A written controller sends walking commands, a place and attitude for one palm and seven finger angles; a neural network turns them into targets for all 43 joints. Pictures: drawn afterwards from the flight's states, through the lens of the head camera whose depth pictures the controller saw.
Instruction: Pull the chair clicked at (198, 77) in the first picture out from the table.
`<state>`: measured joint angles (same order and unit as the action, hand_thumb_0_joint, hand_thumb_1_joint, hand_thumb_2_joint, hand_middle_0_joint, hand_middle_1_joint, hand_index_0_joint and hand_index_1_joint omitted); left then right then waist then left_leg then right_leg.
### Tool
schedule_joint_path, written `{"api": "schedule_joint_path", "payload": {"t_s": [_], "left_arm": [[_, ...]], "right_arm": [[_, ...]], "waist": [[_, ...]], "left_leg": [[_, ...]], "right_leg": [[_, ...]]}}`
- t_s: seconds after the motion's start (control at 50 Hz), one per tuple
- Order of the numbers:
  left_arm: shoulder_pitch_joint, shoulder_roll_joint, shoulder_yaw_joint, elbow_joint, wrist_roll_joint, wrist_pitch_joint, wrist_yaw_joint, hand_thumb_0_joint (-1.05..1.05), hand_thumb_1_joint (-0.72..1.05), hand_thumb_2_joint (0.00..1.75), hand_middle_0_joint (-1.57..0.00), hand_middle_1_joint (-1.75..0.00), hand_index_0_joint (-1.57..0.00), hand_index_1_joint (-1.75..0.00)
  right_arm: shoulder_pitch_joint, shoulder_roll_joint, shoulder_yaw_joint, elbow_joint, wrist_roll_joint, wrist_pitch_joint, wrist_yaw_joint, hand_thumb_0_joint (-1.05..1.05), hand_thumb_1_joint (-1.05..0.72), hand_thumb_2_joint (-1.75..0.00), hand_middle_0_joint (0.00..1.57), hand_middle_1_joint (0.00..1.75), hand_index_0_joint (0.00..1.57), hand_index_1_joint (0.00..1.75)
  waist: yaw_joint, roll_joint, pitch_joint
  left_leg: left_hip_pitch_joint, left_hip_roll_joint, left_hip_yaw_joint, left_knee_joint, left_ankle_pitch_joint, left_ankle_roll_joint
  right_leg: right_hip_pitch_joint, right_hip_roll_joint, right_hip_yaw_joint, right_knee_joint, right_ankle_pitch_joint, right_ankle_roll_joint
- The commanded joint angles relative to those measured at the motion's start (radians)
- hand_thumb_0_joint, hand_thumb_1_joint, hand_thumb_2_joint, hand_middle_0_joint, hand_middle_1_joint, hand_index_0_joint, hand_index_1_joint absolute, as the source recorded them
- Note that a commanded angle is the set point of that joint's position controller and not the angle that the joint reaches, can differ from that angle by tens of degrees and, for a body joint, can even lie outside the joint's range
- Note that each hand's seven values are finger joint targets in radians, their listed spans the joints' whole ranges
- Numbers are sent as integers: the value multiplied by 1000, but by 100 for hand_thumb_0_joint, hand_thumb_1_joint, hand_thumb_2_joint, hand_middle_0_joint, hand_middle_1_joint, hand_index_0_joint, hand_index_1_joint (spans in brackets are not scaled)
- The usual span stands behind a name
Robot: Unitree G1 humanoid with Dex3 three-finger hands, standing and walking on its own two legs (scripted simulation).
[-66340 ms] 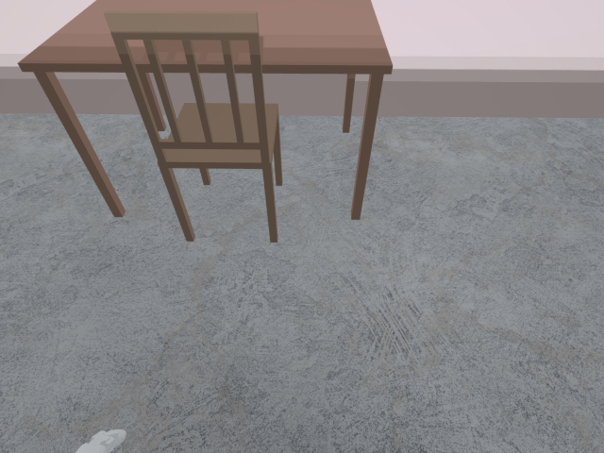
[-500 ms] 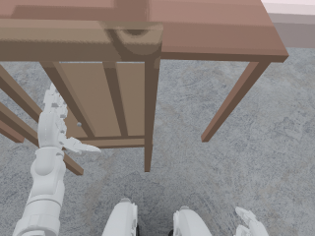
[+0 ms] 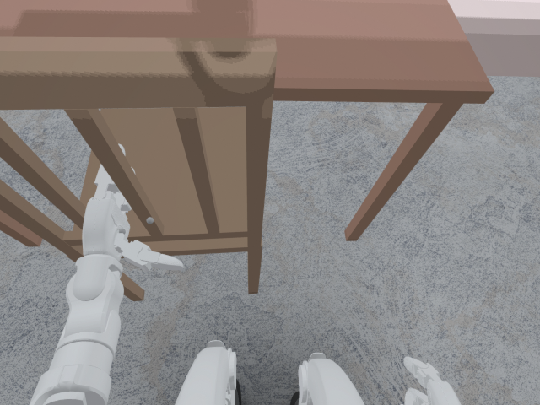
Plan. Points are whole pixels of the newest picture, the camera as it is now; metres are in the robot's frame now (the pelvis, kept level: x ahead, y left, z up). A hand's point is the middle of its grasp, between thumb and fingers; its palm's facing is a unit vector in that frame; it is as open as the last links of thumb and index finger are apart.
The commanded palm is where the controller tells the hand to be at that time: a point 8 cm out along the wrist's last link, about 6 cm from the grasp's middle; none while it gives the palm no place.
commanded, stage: hook a spindle and tug to test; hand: left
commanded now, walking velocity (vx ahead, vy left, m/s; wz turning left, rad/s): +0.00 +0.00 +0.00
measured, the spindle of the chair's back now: (129, 186) +0.42 +0.22 +0.03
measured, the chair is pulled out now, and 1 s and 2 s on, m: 0.04 0.04 0.10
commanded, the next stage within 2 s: step backward, pulling the chair out in 1.50 s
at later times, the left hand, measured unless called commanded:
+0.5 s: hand (146, 214) +0.38 +0.19 +0.01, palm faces +0.11 -0.99 -0.04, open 13.3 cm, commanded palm +0.35 +0.23 +0.02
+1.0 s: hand (147, 211) +0.39 +0.19 +0.01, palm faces +0.11 -0.99 -0.01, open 5.4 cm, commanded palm +0.34 +0.23 +0.02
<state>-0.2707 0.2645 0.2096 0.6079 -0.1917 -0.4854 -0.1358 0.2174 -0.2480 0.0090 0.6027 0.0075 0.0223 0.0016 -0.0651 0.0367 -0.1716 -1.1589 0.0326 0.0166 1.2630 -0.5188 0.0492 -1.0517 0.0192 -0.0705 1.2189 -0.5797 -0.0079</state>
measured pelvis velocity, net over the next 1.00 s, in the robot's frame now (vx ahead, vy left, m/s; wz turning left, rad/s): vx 0.01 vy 0.00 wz -0.01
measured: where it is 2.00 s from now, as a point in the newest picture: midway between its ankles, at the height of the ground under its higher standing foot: outside the picture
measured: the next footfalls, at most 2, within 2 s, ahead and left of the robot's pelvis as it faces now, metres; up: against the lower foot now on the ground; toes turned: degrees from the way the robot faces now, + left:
none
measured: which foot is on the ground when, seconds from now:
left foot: down 0.00-1.00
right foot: down 0.00-1.00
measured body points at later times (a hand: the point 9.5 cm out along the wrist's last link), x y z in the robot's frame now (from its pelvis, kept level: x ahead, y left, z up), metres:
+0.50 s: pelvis +0.00 +0.00 +0.00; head +0.12 +0.02 +0.43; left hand +0.37 +0.24 +0.01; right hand +0.12 -0.26 -0.12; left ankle +0.04 +0.09 -0.63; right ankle +0.00 -0.12 -0.63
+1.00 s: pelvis +0.01 +0.00 +0.00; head +0.13 +0.03 +0.44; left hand +0.37 +0.24 +0.02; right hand +0.13 -0.25 -0.11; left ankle +0.04 +0.09 -0.63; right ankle +0.00 -0.12 -0.63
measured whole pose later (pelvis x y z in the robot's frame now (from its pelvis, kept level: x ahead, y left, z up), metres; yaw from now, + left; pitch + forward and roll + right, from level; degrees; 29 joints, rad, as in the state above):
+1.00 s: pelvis +0.01 +0.00 +0.00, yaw -1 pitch +24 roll -4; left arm -0.24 0.26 0.22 0.56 -0.19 -0.48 -0.08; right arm 0.22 -0.24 0.00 0.59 0.00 0.04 0.02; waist -0.08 0.03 -0.18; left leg -1.14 0.04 0.03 1.25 -0.53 0.05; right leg -1.04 0.03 -0.06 1.20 -0.58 0.00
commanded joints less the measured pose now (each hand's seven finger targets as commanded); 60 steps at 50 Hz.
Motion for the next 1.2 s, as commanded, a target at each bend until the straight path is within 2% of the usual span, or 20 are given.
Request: {"api": "schedule_joint_path", "payload": {"t_s": [0.0,0.04,0.1,0.14,0.2,0.28,0.3,0.34,0.38,0.44,0.48,0.66,0.76,0.78,0.84,0.92,0.98,1.06,1.14,1.18], "left_arm": [[-228,187,98,-284,-15,-99,34,0,-50,30,-8,-13,-8,-13],[-206,219,130,-275,-2,-118,59,0,-50,30,-11,-24,-11,-24],[-236,151,60,-239,17,-126,60,0,-50,30,-17,-41,-17,-41],[-219,152,56,-189,20,-111,44,0,-50,30,-20,-52,-20,-52],[-260,114,6,-181,12,-87,13,0,-50,30,-25,-68,-25,-68],[-263,143,37,-224,-9,-78,8,0,-50,30,-32,-90,-32,-90],[-278,118,12,-236,-8,-81,12,0,-44,32,-34,-96,-34,-96],[-291,162,57,-226,-4,-86,33,0,-33,37,-38,-107,-38,-107],[-309,146,36,-202,16,-92,46,0,-22,42,-41,-118,-41,-118],[-333,160,41,-197,27,-105,43,0,-5,49,-46,-134,-46,-134],[-300,140,29,-186,20,-101,35,0,6,54,-50,-145,-50,-145],[-293,135,22,-199,6,-77,19,0,56,76,-50,-145,-50,-145],[-251,125,16,-235,8,-83,27,0,84,88,-50,-145,-50,-145],[-202,131,30,-222,9,-80,29,0,90,90,-50,-145,-50,-145],[-193,120,16,-230,11,-83,34,0,90,90,-50,-145,-50,-145],[-101,129,38,-265,-2,-87,33,0,90,90,-50,-145,-50,-145],[-21,118,31,-309,-6,-90,32,0,90,90,-50,-145,-50,-145],[24,108,17,-356,-6,-91,38,0,90,90,-50,-145,-50,-145],[171,94,14,-411,-16,-87,45,0,90,90,-50,-145,-50,-145],[182,62,-21,-455,-11,-88,50,0,90,90,-50,-145,-50,-145]], "right_arm": [[44,-154,-62,-101,-9,-35,-17,0,-90,-90,20,30,20,30],[41,-152,-60,-99,-13,-34,-17,0,-90,-90,20,30,20,30],[36,-146,-58,-90,-16,-34,-10,0,-90,-90,20,30,20,30],[42,-154,-58,-92,-14,-31,-11,0,-90,-90,20,30,20,30],[40,-162,-60,-97,-8,-30,-13,0,-90,-90,20,30,20,30],[42,-164,-62,-101,-4,-33,-20,0,-90,-90,20,30,20,30],[40,-159,-61,-101,-5,-34,-19,0,-90,-90,20,30,20,30],[45,-162,-60,-92,-9,-35,-21,0,-90,-90,20,30,20,30],[45,-156,-58,-88,-11,-34,-17,0,-90,-90,20,30,20,30],[50,-159,-59,-84,-15,-36,-17,0,-90,-90,20,30,20,30],[48,-159,-60,-88,-13,-33,-15,0,-90,-90,20,30,20,30],[59,-160,-61,-86,-8,-27,-15,0,-90,-90,20,30,20,30],[60,-157,-64,-93,-9,-24,-9,0,-90,-90,20,30,20,30],[61,-157,-66,-96,-9,-21,-6,0,-90,-90,20,30,20,30],[59,-157,-65,-99,-12,-18,-4,0,-90,-90,20,30,20,30],[50,-153,-66,-112,-9,-15,1,0,-90,-90,20,30,20,30],[44,-146,-66,-130,-9,-15,7,0,-90,-90,20,30,20,30],[41,-144,-66,-138,-10,-14,12,0,-90,-90,20,30,20,30],[44,-140,-70,-159,-10,-17,21,0,-90,-90,20,30,20,30],[42,-134,-72,-162,-9,-17,24,0,-90,-90,20,30,20,30]], "waist": [[7,51,-449],[11,52,-432],[-15,57,-386],[-21,40,-363],[-32,57,-360],[-15,55,-421],[-19,67,-418],[-18,41,-416],[-29,28,-394],[-27,66,-404],[-25,57,-414],[-28,59,-421],[-17,72,-440],[-5,69,-437],[-15,52,-419],[5,32,-426],[23,66,-435],[21,79,-424],[43,70,-439],[34,79,-433]], "left_leg": [[449,-6,-79,-150,386,-33],[429,-5,-78,-145,383,-34],[405,-8,-74,-140,335,-34],[384,-7,-75,-143,301,-32],[404,-7,-82,-152,270,-34],[444,-4,-90,-153,322,-34],[451,-6,-88,-153,329,-34],[431,-4,-91,-146,328,-33],[400,-8,-82,-139,303,-28],[401,-9,-82,-133,296,-29],[419,-8,-82,-138,315,-32],[443,-4,-86,-142,360,-31],[474,-2,-85,-146,408,-35],[477,-1,-85,-150,418,-38],[463,0,-84,-149,420,-34],[456,-1,-76,-156,439,-36],[476,-1,-70,-163,482,-38],[493,5,-73,-165,523,-40],[516,10,-75,-169,614,-43],[536,17,-80,-171,638,-48]], "right_leg": [[120,17,23,-140,331,-16],[113,20,23,-132,328,-17],[78,19,24,-134,293,-15],[69,21,23,-141,269,-17],[45,18,21,-154,238,-18],[72,17,19,-151,272,-20],[68,16,18,-151,274,-19],[68,18,18,-143,274,-18],[69,18,23,-145,266,-13],[58,18,26,-139,256,-18],[65,18,23,-144,271,-18],[70,19,19,-147,305,-17],[80,20,15,-141,335,-18],[86,20,12,-141,339,-20],[89,23,12,-142,346,-19],[134,23,14,-144,378,-18],[152,24,15,-142,407,-20],[145,24,11,-139,423,-19],[178,25,10,-136,467,-19],[159,24,4,-133,464,-15]]}}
